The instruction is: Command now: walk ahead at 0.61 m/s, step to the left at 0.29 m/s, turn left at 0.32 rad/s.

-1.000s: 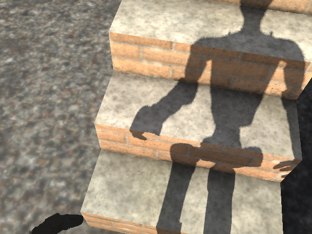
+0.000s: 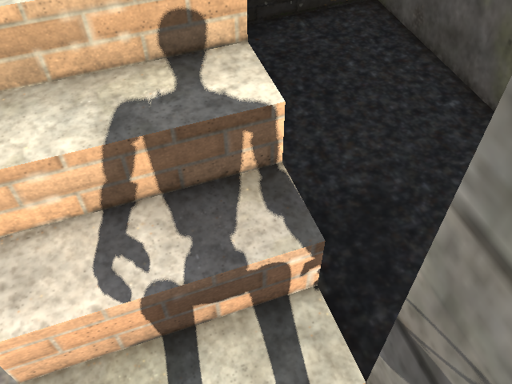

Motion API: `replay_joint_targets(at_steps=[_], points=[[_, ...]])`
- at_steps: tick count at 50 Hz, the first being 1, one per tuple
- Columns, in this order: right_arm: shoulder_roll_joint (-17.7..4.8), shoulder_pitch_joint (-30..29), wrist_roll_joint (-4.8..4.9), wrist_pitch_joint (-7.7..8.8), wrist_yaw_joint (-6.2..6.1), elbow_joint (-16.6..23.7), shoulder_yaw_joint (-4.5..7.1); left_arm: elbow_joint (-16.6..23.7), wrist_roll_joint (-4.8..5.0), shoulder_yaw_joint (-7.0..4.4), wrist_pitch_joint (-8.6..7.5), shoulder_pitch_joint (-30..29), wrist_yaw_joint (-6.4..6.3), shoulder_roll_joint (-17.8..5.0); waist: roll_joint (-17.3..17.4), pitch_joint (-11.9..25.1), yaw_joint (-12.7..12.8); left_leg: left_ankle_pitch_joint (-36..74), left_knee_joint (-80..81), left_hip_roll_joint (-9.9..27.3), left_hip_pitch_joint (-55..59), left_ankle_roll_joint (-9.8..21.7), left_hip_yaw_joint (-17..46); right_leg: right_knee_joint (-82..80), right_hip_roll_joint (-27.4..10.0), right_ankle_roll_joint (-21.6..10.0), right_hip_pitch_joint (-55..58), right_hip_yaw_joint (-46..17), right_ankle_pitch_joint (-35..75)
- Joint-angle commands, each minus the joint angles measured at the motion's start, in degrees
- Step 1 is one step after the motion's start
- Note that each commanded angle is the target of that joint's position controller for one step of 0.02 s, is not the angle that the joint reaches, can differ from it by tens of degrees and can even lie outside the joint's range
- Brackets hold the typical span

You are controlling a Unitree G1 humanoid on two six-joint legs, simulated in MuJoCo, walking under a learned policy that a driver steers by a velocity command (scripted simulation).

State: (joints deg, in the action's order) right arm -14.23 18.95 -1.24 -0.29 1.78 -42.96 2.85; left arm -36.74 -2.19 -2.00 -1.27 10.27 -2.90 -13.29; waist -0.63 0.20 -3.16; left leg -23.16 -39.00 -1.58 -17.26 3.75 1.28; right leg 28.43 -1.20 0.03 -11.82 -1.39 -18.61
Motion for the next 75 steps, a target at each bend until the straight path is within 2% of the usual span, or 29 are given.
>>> replay_joint_targets(at_steps=[1,17,21,23,24,25,26,29,30,32,35,36,37,38,39,41,44,48,54,59,60,61,63,66,68,70,71,72,75], points=[[-4.9,-12.4,-1.0,0.4,2.46,10.2,1.29,-1.9,-0.58,-5.85,-0.64,16.4,-1.98,-15.4,-4.9,-1.8,8.0,-1.4,-25.6,2.1,-32.0,0.5,8.3,-13.5,-26.3,-7.3,17.9,-24.1,-1.8],[1.1,-27.3,0.02,-1.45,0.03,17.7,-0.7,-10.4,-4.13,-3.85,-4.21,15.4,0.44,-11.3,-9.5,-9.9,4.5,-16.6,-62.1,6.6,-58.9,2.5,0.0,-15.0,-21.6,-3.1,27.1,14.3,46.4],[-9.3,3.2,1.57,0.22,-1.0,8.2,2.78,-1.2,1.98,-4.16,-4.59,-7.1,3.34,-17.8,-0.6,14.7,-12.1,16.6,-19.0,-2.5,4.8,5.9,-8.8,15.8,-14.9,0.0,8.4,17.4,84.8],[-7.2,9.5,-0.26,2.94,-0.89,2.8,3.87,-2.6,4.95,-4.08,-0.74,-5.4,4.53,-14.6,3.5,6.7,-15.2,39.3,31.4,-0.7,23.0,4.8,-6.5,51.4,-5.7,-1.7,-4.6,16.2,30.0],[-10.0,1.7,-1.24,2.6,1.03,1.0,3.45,-1.0,0.71,-1.14,-1.01,-0.6,3.66,-5.1,8.6,-6.7,-3.3,55.6,19.9,1.4,23.9,1.3,2.5,70.0,-1.9,-3.2,-28.4,10.5,-5.2],[-19.1,6.2,0.68,2.73,0.4,1.6,4.12,5.8,-2.15,1.63,-2.98,6.6,3.12,2.1,17.2,6.6,5.6,124.0,-5.3,11.1,36.7,-0.9,10.4,80.8,-2.9,-0.9,-39.8,5.0,-10.1],[-21.7,16.4,1.43,1.56,-1.75,-0.1,6.16,5.6,-3.13,1.05,-3.65,0.7,3.09,-1.3,12.5,19.6,-3.2,105.0,3.2,10.8,40.4,0.6,13.7,87.2,-1.3,-0.2,-43.2,4.9,-3.7],[-15.0,13.1,1.23,1.93,-3.81,-3.2,2.91,8.2,-2.03,0.72,-2.27,-17.2,1.77,-4.4,11.0,0.5,-3.6,99.8,11.2,12.1,32.2,8.4,11.5,98.9,1.5,0.2,-63.3,10.1,-22.2],[-8.7,4.5,0.28,2.74,-2.66,-3.4,1.17,6.4,5.95,2.05,-3.33,-10.3,1.32,-1.9,11.7,-1.8,-0.1,106.8,9.9,17.0,27.2,2.2,12.6,101.9,3.9,3.8,-64.0,7.2,-30.7],[-8.7,-7.6,0.96,1.86,-4.05,-3.1,0.34,8.5,8.52,4.51,-2.33,-6.0,1.23,2.7,14.0,2.2,7.9,95.4,14.4,19.4,17.9,-3.4,5.1,96.3,4.8,2.5,-59.3,0.5,-30.9],[-20.7,-40.9,-1.66,-0.67,-7.6,11.5,2.38,2.1,0.41,-0.1,0.04,22.9,1.18,-11.5,7.7,20.0,28.5,131.0,15.0,11.7,2.0,-0.5,-9.6,63.1,10.7,3.0,-5.8,16.2,-11.1],[-18.6,-38.7,0.2,1.65,-7.19,12.4,1.73,-2.3,0.91,-1.99,1.0,27.4,0.42,-14.2,2.6,22.6,27.6,141.9,10.1,12.5,-3.4,0.1,-9.0,57.7,11.9,3.3,12.2,15.2,5.2],[-24.4,-34.2,-2.92,4.12,2.65,6.3,4.47,4.5,6.83,2.04,3.59,41.7,4.09,-0.1,-16.2,-5.1,41.3,70.3,-29.4,14.6,-40.3,-5.5,1.4,24.0,4.8,-7.0,18.2,-10.1,18.4],[-10.5,-37.1,4.17,5.01,1.22,13.7,4.07,-2.9,1.37,-4.83,5.34,20.8,-2.49,-15.0,-28.8,13.8,26.0,1.9,-64.7,-12.7,-12.5,-10.9,-3.1,-5.9,5.7,-20.1,4.8,-28.5,34.4],[-7.1,-9.3,-2.39,-0.48,3.3,6.7,-0.55,-6.1,-3.26,0.48,6.56,35.4,4.7,-4.9,-3.2,19.6,14.5,15.9,-85.8,-10.2,-47.7,-3.5,29.4,10.4,-1.6,-27.7,22.8,-61.6,48.8],[-12.2,-10.0,-0.18,0.31,2.75,6.9,1.91,-9.0,-3.99,1.98,6.0,31.2,8.92,0.0,6.6,10.3,12.1,18.1,-76.3,-11.1,-49.0,-1.6,23.9,4.9,-5.2,-31.6,7.3,-53.3,68.4],[-0.9,-19.5,-5.1,2.6,-4.7,14.5,-2.97,-13.6,-1.75,4.74,1.78,14.5,9.21,8.8,6.1,10.3,-0.9,3.6,-46.3,-3.2,-31.2,2.4,9.1,5.9,9.1,-11.6,-19.6,-19.4,34.6],[-1.1,-27.3,-2.41,3.11,-1.92,21.8,-4.34,-5.5,-1.16,1.91,-6.49,20.5,2.99,0.6,-1.0,8.0,5.1,14.5,-34.6,-2.0,-13.9,-6.2,4.8,7.6,14.9,-4.8,-23.9,-20.2,29.0],[8.2,-20.3,-4.08,4.99,1.45,20.3,-6.9,2.2,1.11,-0.55,-2.32,21.6,-0.66,-2.9,-3.6,0.1,7.2,38.6,5.1,-0.8,5.6,-5.3,7.8,14.1,18.3,-1.4,-27.7,-31.2,19.0],[3.4,-3.5,-1.77,3.04,5.4,3.6,-3.24,4.8,4.99,1.51,-0.11,28.6,-1.0,-7.0,8.9,-1.0,8.7,84.8,40.3,10.7,32.4,-2.2,-1.0,47.6,20.0,5.4,-40.3,-16.5,2.8],[-2.3,14.5,-4.22,4.21,4.8,-4.9,-2.01,7.2,9.02,2.85,1.08,26.9,-0.18,-6.5,13.1,13.1,3.6,111.2,48.3,24.5,30.5,3.9,-0.1,68.7,19.2,7.2,-21.1,-10.5,-26.9],[-2.9,6.7,6.62,2.7,-5.51,-2.6,0.99,6.8,4.24,-1.93,4.26,16.9,3.64,3.3,13.0,15.1,8.1,121.3,9.5,19.2,45.8,-18.6,1.8,100.4,16.4,-2.3,-47.6,-2.5,-31.2],[-9.6,-2.3,-0.85,4.95,-5.99,-1.3,3.01,10.8,5.44,1.07,4.01,17.5,4.85,4.4,5.1,29.3,11.6,113.0,-1.7,27.3,52.3,-3.8,2.3,124.9,9.6,-0.9,-54.8,3.6,-25.9],[-14.1,-1.5,-4.09,5.94,-7.83,-1.6,5.6,13.6,4.47,1.28,4.19,6.3,3.69,3.4,11.4,22.5,10.4,75.1,16.3,37.4,38.0,12.7,15.3,134.0,4.7,-0.7,-55.4,-4.1,-19.2],[-9.6,-1.1,-3.59,5.35,-8.36,-4.2,3.86,13.8,-0.6,0.5,6.34,-8.4,4.43,1.8,2.8,10.1,7.8,51.5,23.7,35.5,26.3,9.7,10.1,136.2,4.6,-1.5,-56.7,-4.1,-17.8],[-6.6,2.4,-3.79,4.76,-7.55,-5.9,2.48,15.4,-0.03,1.4,6.09,-17.5,6.21,3.7,3.5,3.9,5.8,47.1,22.3,30.2,22.3,4.3,0.6,129.9,3.9,-3.4,-58.3,-3.5,-18.3],[-7.5,4.6,-3.99,4.66,-7.06,-6.9,2.44,15.5,0.55,2.21,6.31,-19.0,5.95,5.2,5.8,1.3,4.7,47.4,24.5,29.5,19.0,3.2,-2.9,132.7,4.7,-3.6,-58.5,0.3,-19.3],[-10.2,-3.5,3.13,4.95,-7.65,-4.0,0.78,22.5,10.55,1.62,4.58,-26.4,5.37,0.3,17.2,-5.2,8.0,32.2,34.8,24.2,8.7,-0.1,-8.0,120.2,2.9,-4.4,-54.1,2.8,-23.9],[-19.8,-10.6,6.11,4.74,-8.31,1.5,3.46,18.2,11.24,0.97,5.18,-13.1,4.95,-4.5,9.0,-3.5,14.6,50.3,44.9,12.5,-12.3,-0.8,-23.8,59.3,6.8,-9.7,-9.0,7.9,-14.9]])
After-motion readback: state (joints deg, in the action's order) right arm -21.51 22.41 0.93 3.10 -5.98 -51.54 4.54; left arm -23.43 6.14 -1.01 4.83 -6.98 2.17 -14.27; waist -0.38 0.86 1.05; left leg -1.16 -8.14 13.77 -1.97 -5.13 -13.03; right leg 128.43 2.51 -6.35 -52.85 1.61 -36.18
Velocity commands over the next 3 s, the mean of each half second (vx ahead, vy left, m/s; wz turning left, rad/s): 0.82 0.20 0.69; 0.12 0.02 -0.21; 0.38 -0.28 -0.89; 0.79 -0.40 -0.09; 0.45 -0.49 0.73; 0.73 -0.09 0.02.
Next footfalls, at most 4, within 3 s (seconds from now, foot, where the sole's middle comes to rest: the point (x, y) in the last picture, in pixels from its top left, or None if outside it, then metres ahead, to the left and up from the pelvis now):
0.46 left None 0.14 0.25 -0.77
0.78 right None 0.41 0.26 -0.56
1.20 left None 0.38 0.59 -0.77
1.56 right None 0.32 0.26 -0.58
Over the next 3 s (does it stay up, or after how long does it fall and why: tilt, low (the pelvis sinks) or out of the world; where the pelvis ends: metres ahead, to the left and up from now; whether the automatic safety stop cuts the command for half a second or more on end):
stays up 0.33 0.20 0.18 its command is cut before an obstacle after 0.6 s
